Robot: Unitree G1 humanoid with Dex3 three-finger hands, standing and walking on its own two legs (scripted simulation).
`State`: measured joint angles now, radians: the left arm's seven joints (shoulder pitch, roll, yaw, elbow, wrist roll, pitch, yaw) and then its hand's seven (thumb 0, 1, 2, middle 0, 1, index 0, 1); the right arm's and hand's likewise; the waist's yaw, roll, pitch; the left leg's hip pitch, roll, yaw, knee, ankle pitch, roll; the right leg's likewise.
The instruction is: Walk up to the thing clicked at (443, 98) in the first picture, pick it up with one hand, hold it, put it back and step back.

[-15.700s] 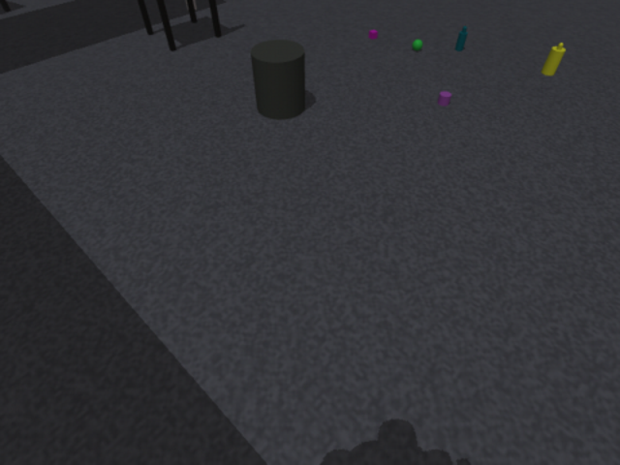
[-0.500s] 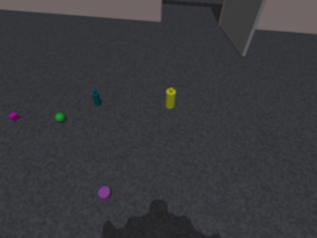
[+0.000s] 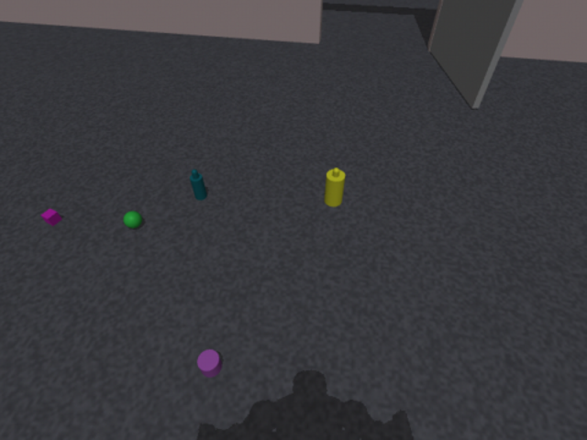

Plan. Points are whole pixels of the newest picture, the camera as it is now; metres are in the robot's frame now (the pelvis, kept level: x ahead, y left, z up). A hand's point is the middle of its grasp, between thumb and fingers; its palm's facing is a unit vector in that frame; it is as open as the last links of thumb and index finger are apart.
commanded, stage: walk up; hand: left
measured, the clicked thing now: (209, 363) +0.49 +0.31 -0.75
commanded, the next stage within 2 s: stand in 0.76 s
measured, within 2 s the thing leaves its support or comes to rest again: neither
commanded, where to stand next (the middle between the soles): +0.07 +0.00 m, yaw +1 degrees
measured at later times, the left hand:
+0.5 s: hand out of the picture +0.10 +0.25 -0.16, palm faces -0.03 -0.95 -0.32, open 7.4 cm
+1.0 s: hand out of the picture +0.09 +0.25 -0.16, palm faces -0.02 -0.94 -0.34, open 7.4 cm
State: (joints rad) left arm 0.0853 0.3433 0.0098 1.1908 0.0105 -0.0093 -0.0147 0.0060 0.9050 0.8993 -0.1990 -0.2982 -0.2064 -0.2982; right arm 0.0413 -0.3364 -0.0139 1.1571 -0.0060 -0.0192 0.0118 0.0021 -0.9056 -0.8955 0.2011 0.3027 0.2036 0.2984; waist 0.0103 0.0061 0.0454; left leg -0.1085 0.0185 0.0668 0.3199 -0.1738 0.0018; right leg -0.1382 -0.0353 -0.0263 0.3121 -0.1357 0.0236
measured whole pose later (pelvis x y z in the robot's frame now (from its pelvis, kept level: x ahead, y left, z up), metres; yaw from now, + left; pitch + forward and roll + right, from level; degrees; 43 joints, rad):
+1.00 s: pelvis +0.01 -0.01 +0.00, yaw +0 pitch -2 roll +0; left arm 0.09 0.35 0.01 1.15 0.02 -0.01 -0.01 0.01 0.90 0.90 -0.20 -0.30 -0.21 -0.30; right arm 0.09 -0.34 -0.01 1.15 -0.01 -0.01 0.01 0.00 -0.91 -0.90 0.20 0.30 0.20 0.30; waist -0.01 0.00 0.04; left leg -0.08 0.02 0.06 0.29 -0.17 -0.01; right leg -0.11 -0.03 -0.04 0.30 -0.15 0.02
